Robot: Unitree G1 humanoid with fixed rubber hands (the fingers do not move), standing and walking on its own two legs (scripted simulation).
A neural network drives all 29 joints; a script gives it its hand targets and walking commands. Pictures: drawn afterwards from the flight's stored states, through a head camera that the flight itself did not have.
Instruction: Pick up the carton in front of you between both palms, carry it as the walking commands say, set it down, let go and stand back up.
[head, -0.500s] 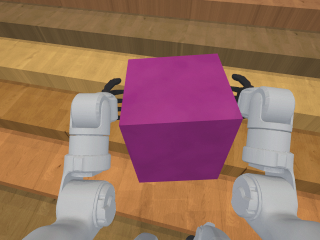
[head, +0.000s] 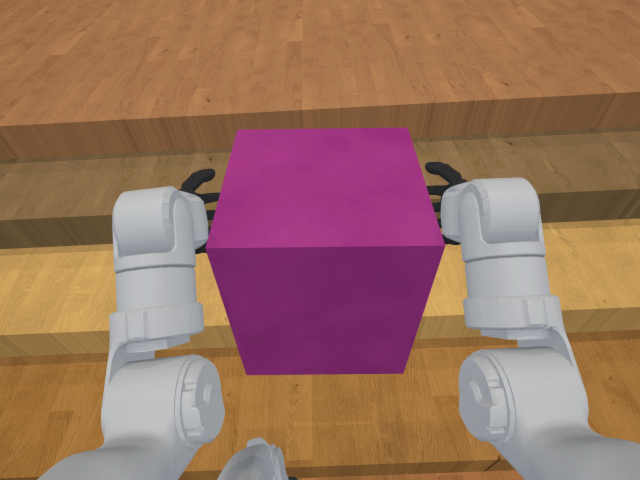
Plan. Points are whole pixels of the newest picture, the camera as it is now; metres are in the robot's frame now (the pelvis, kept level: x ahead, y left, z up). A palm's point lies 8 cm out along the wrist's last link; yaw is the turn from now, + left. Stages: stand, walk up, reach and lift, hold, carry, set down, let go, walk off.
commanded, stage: carry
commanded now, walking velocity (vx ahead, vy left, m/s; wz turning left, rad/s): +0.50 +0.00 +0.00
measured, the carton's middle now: (323, 256) +0.38 -0.03 +0.09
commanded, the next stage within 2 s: none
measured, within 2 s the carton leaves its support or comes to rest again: neither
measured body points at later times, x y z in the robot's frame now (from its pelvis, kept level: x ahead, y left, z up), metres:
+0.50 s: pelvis +0.28 -0.04 +0.12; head +0.27 -0.02 +0.57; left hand +0.66 +0.12 +0.30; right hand +0.67 -0.18 +0.31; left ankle +0.14 +0.08 -0.62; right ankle +0.42 -0.14 -0.52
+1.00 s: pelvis +0.54 -0.01 +0.23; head +0.54 -0.04 +0.68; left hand +0.92 +0.13 +0.43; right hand +0.93 -0.17 +0.42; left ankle +0.73 +0.11 -0.32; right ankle +0.42 -0.14 -0.51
